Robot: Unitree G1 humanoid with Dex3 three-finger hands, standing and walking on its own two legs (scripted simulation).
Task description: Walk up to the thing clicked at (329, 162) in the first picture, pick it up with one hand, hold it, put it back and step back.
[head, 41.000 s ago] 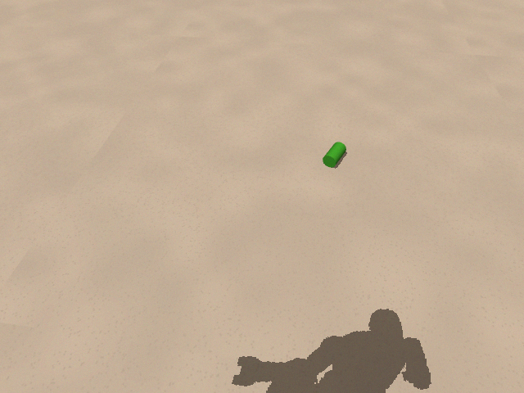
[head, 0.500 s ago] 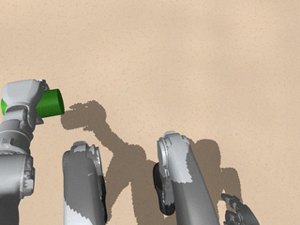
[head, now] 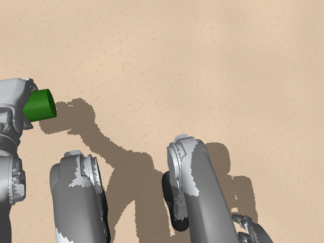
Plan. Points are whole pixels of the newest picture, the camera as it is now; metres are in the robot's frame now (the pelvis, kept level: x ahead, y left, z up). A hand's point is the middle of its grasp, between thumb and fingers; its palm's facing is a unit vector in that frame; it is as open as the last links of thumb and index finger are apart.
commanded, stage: lower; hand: left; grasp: from above
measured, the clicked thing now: (23, 108) +0.45 +0.30 -0.20
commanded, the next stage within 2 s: rest in 0.34 s
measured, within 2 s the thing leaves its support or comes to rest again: rests again in 2.00 s
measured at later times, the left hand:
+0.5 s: hand (30, 111) +0.45 +0.30 -0.24, palm faces -0.46 -0.10 -0.88, open 10.4 cm
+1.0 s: hand (37, 112) +0.45 +0.29 -0.28, palm faces -0.46 -0.12 -0.88, open 10.4 cm
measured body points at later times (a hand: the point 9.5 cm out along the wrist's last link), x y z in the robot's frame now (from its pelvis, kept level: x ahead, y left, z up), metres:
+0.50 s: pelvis +0.00 +0.00 -0.04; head +0.27 +0.07 +0.32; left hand +0.47 +0.30 -0.19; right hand +0.06 -0.28 -0.14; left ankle +0.08 +0.14 -0.32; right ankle +0.09 -0.13 -0.32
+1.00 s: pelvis +0.01 +0.00 -0.05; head +0.28 +0.08 +0.30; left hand +0.48 +0.30 -0.23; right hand +0.06 -0.27 -0.14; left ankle +0.08 +0.14 -0.32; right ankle +0.09 -0.13 -0.32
